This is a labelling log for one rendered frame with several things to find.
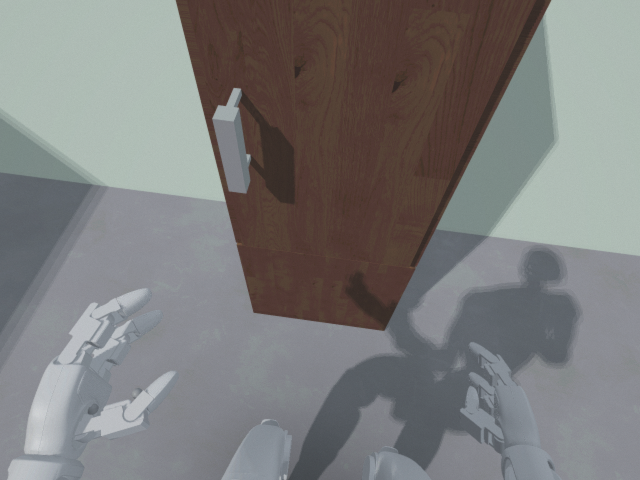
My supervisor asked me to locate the handle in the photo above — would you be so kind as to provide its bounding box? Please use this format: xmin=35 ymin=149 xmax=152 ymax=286
xmin=212 ymin=88 xmax=251 ymax=194

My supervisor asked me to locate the left robot forearm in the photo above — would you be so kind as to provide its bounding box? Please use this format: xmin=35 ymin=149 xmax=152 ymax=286
xmin=7 ymin=454 xmax=84 ymax=480

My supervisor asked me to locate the right robot hand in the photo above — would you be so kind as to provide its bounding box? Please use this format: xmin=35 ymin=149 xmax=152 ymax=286
xmin=460 ymin=342 xmax=541 ymax=456

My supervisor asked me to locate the right robot forearm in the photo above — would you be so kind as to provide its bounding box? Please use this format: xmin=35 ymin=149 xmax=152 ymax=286
xmin=501 ymin=445 xmax=562 ymax=480

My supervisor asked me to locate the cupboard door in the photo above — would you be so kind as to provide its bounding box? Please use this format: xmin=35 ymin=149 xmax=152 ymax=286
xmin=187 ymin=0 xmax=536 ymax=268

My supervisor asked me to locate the robot right shin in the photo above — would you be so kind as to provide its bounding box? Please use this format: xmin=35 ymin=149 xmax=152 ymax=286
xmin=377 ymin=446 xmax=398 ymax=454

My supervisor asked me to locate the robot shin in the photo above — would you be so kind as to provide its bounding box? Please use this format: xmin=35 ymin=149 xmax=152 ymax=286
xmin=249 ymin=419 xmax=279 ymax=432
xmin=377 ymin=446 xmax=398 ymax=454

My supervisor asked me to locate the left robot hand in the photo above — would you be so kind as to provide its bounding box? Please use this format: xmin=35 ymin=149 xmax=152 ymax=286
xmin=24 ymin=288 xmax=179 ymax=460

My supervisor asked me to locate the robot left shin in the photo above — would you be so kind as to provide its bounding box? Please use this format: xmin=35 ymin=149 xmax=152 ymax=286
xmin=249 ymin=419 xmax=279 ymax=432

